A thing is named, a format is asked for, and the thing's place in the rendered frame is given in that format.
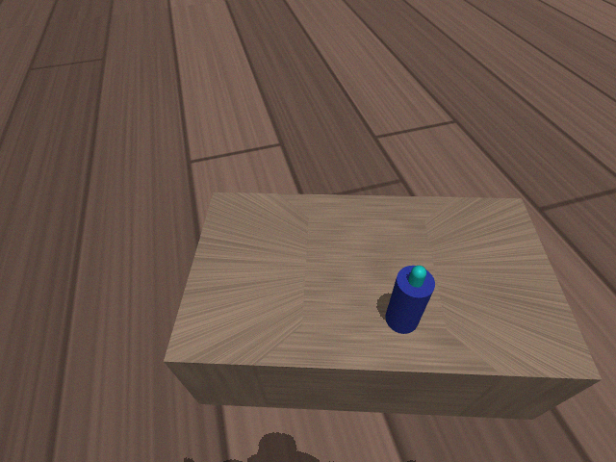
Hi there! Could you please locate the bottle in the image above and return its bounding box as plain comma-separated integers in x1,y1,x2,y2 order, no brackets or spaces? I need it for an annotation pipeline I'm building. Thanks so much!
385,266,435,334

